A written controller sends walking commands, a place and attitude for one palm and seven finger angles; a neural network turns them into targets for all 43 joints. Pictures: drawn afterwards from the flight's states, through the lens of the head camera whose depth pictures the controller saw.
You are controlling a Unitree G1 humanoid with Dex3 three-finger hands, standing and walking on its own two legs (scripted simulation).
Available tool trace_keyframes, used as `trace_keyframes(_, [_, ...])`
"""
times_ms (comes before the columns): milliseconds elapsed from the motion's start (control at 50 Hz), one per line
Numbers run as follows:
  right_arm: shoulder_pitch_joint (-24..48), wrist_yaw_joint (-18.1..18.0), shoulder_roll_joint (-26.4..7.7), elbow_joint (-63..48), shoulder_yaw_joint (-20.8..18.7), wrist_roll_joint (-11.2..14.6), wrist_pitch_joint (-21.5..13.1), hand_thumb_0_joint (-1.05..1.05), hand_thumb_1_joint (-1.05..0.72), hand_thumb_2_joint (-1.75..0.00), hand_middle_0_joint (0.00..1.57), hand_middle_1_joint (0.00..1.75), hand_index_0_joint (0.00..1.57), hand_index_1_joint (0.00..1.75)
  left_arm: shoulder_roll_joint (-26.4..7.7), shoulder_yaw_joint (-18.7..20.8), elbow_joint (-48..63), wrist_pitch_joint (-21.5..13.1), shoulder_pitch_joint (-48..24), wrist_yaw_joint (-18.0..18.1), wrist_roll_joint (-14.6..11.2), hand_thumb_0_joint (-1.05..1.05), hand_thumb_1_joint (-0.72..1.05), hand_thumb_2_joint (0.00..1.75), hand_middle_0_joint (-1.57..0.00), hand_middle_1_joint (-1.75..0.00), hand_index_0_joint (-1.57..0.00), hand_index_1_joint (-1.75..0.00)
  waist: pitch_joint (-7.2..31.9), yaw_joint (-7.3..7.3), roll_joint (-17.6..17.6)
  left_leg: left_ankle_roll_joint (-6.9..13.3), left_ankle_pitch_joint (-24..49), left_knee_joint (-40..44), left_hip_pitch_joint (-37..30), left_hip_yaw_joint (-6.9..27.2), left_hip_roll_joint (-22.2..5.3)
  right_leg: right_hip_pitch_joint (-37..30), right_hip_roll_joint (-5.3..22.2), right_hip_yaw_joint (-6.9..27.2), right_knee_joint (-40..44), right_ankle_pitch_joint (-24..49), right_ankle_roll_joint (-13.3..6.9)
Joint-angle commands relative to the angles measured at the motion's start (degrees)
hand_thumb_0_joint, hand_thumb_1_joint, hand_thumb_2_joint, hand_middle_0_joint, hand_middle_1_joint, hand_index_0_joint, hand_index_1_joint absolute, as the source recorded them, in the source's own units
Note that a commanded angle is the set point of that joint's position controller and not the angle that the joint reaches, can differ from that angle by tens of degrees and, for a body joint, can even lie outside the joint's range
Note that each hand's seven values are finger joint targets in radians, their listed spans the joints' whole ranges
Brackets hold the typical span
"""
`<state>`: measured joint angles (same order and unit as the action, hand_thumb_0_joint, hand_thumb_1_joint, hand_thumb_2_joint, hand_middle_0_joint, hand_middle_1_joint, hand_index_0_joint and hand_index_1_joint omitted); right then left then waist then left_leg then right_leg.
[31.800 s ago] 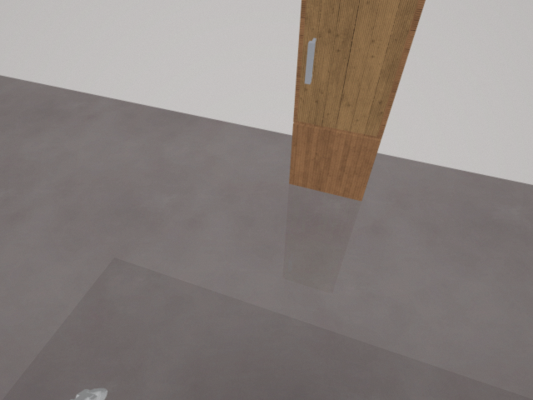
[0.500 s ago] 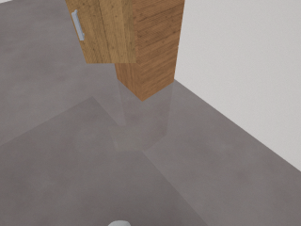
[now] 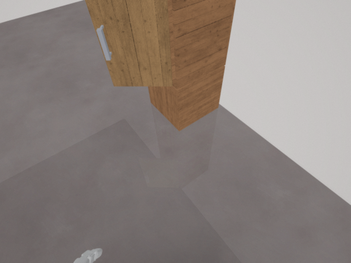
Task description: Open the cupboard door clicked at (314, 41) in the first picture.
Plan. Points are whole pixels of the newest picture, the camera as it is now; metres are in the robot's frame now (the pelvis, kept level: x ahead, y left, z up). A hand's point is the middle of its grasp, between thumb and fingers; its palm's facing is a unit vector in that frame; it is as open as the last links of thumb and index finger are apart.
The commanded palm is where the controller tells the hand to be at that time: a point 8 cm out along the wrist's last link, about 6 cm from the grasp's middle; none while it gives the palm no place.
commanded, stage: take the last steps up to it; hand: left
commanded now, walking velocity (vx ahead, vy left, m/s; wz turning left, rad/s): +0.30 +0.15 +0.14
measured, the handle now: (105, 43) +1.04 +0.40 -0.05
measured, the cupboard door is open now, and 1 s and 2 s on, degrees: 51 51 51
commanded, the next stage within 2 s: come to a stop and stand still in 1.06 s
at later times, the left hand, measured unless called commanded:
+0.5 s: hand out of the picture +0.09 +0.26 -0.18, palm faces +0.18 -0.97 -0.17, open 7.3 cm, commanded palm none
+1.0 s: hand (109, 154) +0.46 +0.26 -0.14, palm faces +0.02 -0.98 -0.21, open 7.3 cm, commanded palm none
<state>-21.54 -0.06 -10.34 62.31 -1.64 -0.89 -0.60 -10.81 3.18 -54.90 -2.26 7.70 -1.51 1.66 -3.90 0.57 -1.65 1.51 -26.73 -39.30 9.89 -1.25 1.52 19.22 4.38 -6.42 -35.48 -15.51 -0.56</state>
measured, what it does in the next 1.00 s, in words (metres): walks ahead: left foot, then right foot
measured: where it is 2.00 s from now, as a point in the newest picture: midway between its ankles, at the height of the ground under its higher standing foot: (169, 220)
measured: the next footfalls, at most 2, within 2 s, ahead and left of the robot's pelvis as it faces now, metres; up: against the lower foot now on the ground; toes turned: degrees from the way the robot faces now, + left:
left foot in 0.40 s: +0.27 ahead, +0.19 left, +0.00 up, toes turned +12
right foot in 0.88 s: +0.41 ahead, -0.01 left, +0.00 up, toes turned -6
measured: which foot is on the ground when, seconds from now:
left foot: up 0.00-0.38, down 0.40-0.90, up 0.92-1.00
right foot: down 0.00-0.40, up 0.42-0.86, down 0.88-1.00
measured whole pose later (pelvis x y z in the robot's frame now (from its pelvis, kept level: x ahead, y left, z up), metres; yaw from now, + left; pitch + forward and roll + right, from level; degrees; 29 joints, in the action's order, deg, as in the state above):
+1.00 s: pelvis +0.36 +0.09 +0.01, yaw +1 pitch +0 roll +1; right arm -20.9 -0.2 -10.0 64.9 -1.8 -1.0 -0.5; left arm -8.6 2.1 -55.2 -3.8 8.0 -0.1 1.0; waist -4.5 1.8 -1.3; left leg -0.2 -24.9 -59.4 19.3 -4.3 -1.6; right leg 15.3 2.3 -7.4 -31.7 -16.2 -2.2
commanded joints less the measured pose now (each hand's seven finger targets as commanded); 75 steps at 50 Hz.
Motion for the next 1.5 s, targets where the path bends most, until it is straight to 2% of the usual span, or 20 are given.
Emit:
trace_keyframes(0, [9.41, 0.18, -6.65, -7.28, -2.49, -0.37, -0.76, 0.00, -0.90, -0.90, 0.20, 0.30, 0.20, 0.30, -11.22, 2.74, -1.48, -0.24, 13.99, 2.27, -0.55, 0.00, 0.90, 0.90, -0.20, -0.30, -0.20, -0.30, -1.53, -6.40, 14.79, -0.87, 0.82, -31.29, 31.22, 5.03, -5.78, -16.62, 24.78, 32.26, 25.79, -15.69, -9.47])
trace_keyframes(100, [6.06, 1.86, -2.03, -4.27, -2.03, -0.57, 0.86, 0.00, -0.90, -0.90, 0.20, 0.30, 0.20, 0.30, -6.15, 1.20, -2.27, -2.13, 11.05, 2.11, -0.32, 0.00, 0.90, 0.90, -0.20, -0.30, -0.20, -0.30, -0.57, -1.49, 9.90, -3.79, 14.39, -21.20, 23.78, -0.15, -7.54, -9.30, 15.23, 6.56, 25.79, 5.74, -4.20])
trace_keyframes(280, [16.05, 3.12, -1.90, -9.05, -1.18, -0.25, -0.40, 0.00, -0.90, -0.90, 0.20, 0.30, 0.20, 0.30, -8.45, 1.21, -6.89, -2.26, 15.37, 2.18, 0.15, 0.00, 0.90, 0.90, -0.20, -0.30, -0.20, -0.30, -1.51, -3.39, 12.29, -2.63, 15.08, 2.08, 18.23, -5.30, -4.91, -15.25, 15.57, 1.61, 20.96, 19.44, -4.23])
trace_keyframes(340, [5.92, 2.26, -5.35, -6.50, -1.79, -0.54, -1.40, 0.00, -0.90, -0.90, 0.20, 0.30, 0.20, 0.30, -9.14, 1.67, -6.31, -1.50, 12.67, 2.16, -0.09, 0.00, 0.90, 0.90, -0.20, -0.30, -0.20, -0.30, 2.09, 2.53, 7.95, -0.87, 15.50, 11.08, -1.86, -7.57, -1.76, -7.93, 12.77, -2.27, 8.28, 21.09, -2.41])
trace_keyframes(360, [-2.78, 1.41, -10.35, -4.21, -2.96, -1.02, -1.76, 0.00, -0.90, -0.90, 0.20, 0.30, 0.20, 0.30, -6.92, 1.18, -5.67, -1.25, 13.59, 1.78, -0.30, 0.00, 0.90, 0.90, -0.20, -0.30, -0.20, -0.30, 8.26, 5.75, -2.07, 1.04, 15.55, 12.09, -14.57, -2.33, -6.96, -1.49, 8.56, -5.06, -6.07, 12.98, -0.70])
trace_keyframes(380, [-9.02, 0.42, -16.82, -3.09, -4.60, -1.38, -1.92, 0.00, -0.90, -0.90, 0.20, 0.30, 0.20, 0.30, -3.35, 0.51, -3.97, -1.04, 14.71, 1.38, -0.89, 0.00, 0.90, 0.90, -0.20, -0.30, -0.20, -0.30, 12.34, 6.93, -18.14, 6.45, 17.89, 16.72, -22.52, 18.52, -20.97, 12.19, -0.20, -5.91, -24.59, -17.92, 1.66])
trace_keyframes(440, [-0.05, -1.08, -12.41, -5.81, -3.13, -0.62, -1.57, 0.00, -0.90, -0.90, 0.20, 0.30, 0.20, 0.30, -3.14, 0.37, -2.23, -0.44, 6.83, 1.77, -0.85, 0.00, 0.90, 0.90, -0.20, -0.30, -0.20, -0.30, 7.05, 4.00, -9.28, 10.04, 10.40, 24.52, -8.46, 18.43, -23.74, 20.03, 3.25, 5.61, -42.16, -11.22, -0.81])
trace_keyframes(520, [4.42, -1.29, -6.95, -6.37, -1.37, -0.63, -3.24, 0.00, -0.90, -0.90, 0.20, 0.30, 0.20, 0.30, -1.15, 0.43, -4.39, 0.96, 11.22, 0.90, -0.03, 0.00, 0.90, 0.90, -0.20, -0.30, -0.20, -0.30, 3.51, -1.18, -3.69, 8.11, 16.17, 28.43, 0.75, 7.13, -18.38, 14.03, 4.26, 4.66, -34.17, -3.72, 0.13])
trace_keyframes(700, [0.43, -0.81, -6.47, -3.88, -1.60, -0.90, -3.52, 0.00, -0.90, -0.90, 0.20, 0.30, 0.20, 0.30, -1.48, 0.44, 1.37, 1.42, 0.21, 0.32, -0.07, 0.00, 0.90, 0.90, -0.20, -0.30, -0.20, -0.30, -0.42, -0.71, -0.42, 10.02, 19.75, 30.96, -2.46, 2.34, -17.44, 11.96, 3.35, 3.09, -10.96, 2.69, 0.42])
trace_keyframes(820, [-1.68, -0.85, -6.71, -1.20, -1.16, -0.90, -2.91, 0.00, -0.90, -0.90, 0.20, 0.30, 0.20, 0.30, -2.67, 0.49, 1.77, 0.60, 1.87, 0.36, 0.08, 0.00, 0.90, 0.90, -0.20, -0.30, -0.20, -0.30, 0.35, -2.26, 0.60, 5.95, 26.36, 18.82, -1.12, -2.11, -13.87, -4.44, -1.31, -0.93, 3.99, 4.17, -0.82])
trace_keyframes(840, [-1.26, -0.76, -5.94, -1.08, -0.95, -0.36, -3.07, 0.00, -0.90, -0.90, 0.20, 0.30, 0.20, 0.30, -4.95, 1.17, -0.09, 0.02, 8.21, 0.59, 0.10, 0.00, 0.90, 0.90, -0.20, -0.30, -0.20, -0.30, 3.59, -5.10, 3.43, 3.74, 26.87, 9.40, 3.96, -4.51, -10.66, -16.35, 0.03, 2.23, 7.02, 6.42, -2.14])
trace_keyframes(880, [-1.13, -0.12, -5.15, -4.11, -1.02, 0.21, -3.12, 0.00, -0.90, -0.90, 0.20, 0.30, 0.20, 0.30, -14.42, 3.14, -3.28, -0.67, 21.25, 1.50, -0.65, 0.00, 0.90, 0.90, -0.20, -0.30, -0.20, -0.30, 10.18, -8.00, 19.25, -1.29, -8.47, -20.92, 25.01, -7.67, -0.51, -34.78, 23.94, 33.23, 17.90, 16.50, -13.82])
trace_keyframes(920, [5.66, -0.49, -4.96, -4.61, -1.55, 0.06, -2.44, 0.00, -0.90, -0.90, 0.20, 0.30, 0.20, 0.30, -9.85, 1.96, -2.07, -0.91, 14.72, 2.41, -0.96, 0.00, 0.90, 0.90, -0.20, -0.30, -0.20, -0.30, 3.97, -5.90, 10.73, -1.50, -1.22, -28.29, 28.08, 1.64, -5.30, -23.42, 21.01, 26.93, 19.03, 20.83, -12.65])
trace_keyframes(1000, [2.21, 0.18, -1.12, -2.04, -0.92, -0.14, -0.77, 0.00, -0.90, -0.90, 0.20, 0.30, 0.20, 0.30, -5.22, 0.62, -2.03, -2.30, 9.81, 2.30, -0.75, 0.00, 0.90, 0.90, -0.20, -0.30, -0.20, -0.30, 3.64, -1.06, 8.02, -3.91, 8.12, -17.75, 19.96, -0.48, -7.26, -13.79, 13.65, 8.15, 20.51, 30.96, -7.93])
trace_keyframes(1140, [7.68, 1.29, -0.52, -4.64, -0.99, -0.07, -0.87, 0.00, -0.90, -0.90, 0.20, 0.30, 0.20, 0.30, -7.44, 1.06, -4.83, -2.05, 10.38, 2.12, -0.34, 0.00, 0.90, 0.90, -0.20, -0.30, -0.20, -0.30, 1.28, -1.74, 10.33, -3.66, 13.21, 1.04, 13.78, -4.22, -4.57, -11.25, 12.33, 5.29, 19.79, 23.62, -7.09])
trace_keyframes(1200, [4.00, 0.34, -2.35, -2.89, -0.60, -0.17, -1.40, 0.00, -0.90, -0.90, 0.20, 0.30, 0.20, 0.30, -5.73, -0.05, -5.50, -0.59, 8.96, 2.86, -0.64, 0.00, 0.90, 0.90, -0.20, -0.30, -0.20, -0.30, 2.40, 1.15, 8.24, -3.06, 27.32, 13.24, -0.69, -3.37, -3.54, -5.78, 7.03, 2.13, 10.71, 23.04, -2.88])
trace_keyframes(1240, [-0.49, -1.05, -9.91, -2.11, -1.56, -0.29, -1.65, 0.00, -0.90, -0.90, 0.20, 0.30, 0.20, 0.30, -2.34, -1.31, -5.74, 0.53, 14.17, 3.79, -1.46, 0.00, 0.90, 0.90, -0.20, -0.30, -0.20, -0.30, 10.42, 1.09, -6.93, 3.82, 61.97, 11.32, -10.41, 9.48, -18.69, -2.32, 0.51, -0.20, 1.55, -4.63, 1.71])
trace_keyframes(1300, [3.72, -3.20, -11.52, -3.10, -1.60, 0.03, -0.23, 0.00, -0.90, -0.90, 0.20, 0.30, 0.20, 0.30, -3.94, -1.14, -6.44, 3.30, 14.90, 4.03, -1.55, 0.00, 0.90, 0.90, -0.20, -0.30, -0.20, -0.30, 9.17, 0.88, -14.62, 8.79, 75.32, 15.35, -5.85, 12.12, -23.58, -0.64, -1.19, 4.57, -15.25, -21.50, 2.66])
trace_keyframes(1380, [8.56, -4.00, -12.27, -6.06, -2.95, -0.26, 1.46, 0.00, -0.90, -0.90, 0.20, 0.30, 0.20, 0.30, -5.30, 0.59, -3.09, 5.11, 11.28, 3.18, -1.10, 0.00, 0.90, 0.90, -0.20, -0.30, -0.20, -0.30, 7.74, 0.74, -3.41, 11.29, 56.62, 15.80, -1.30, 10.38, -24.35, 5.51, -1.77, 7.33, -27.21, -17.83, 1.97])
trace_keyframes(1480, [12.86, -3.56, -11.75, -7.74, -3.23, -0.56, 1.39, 0.00, -0.90, -0.90, 0.20, 0.30, 0.20, 0.30, -4.75, 1.53, -0.08, 5.91, 10.59, 2.17, -0.63, 0.00, 0.90, 0.90, -0.20, -0.30, -0.20, -0.30, 9.01, -0.66, -6.86, 9.07, 32.88, 19.68, 3.03, 7.93, -22.88, 5.17, -1.56, 7.46, -24.32, -13.73, 2.11])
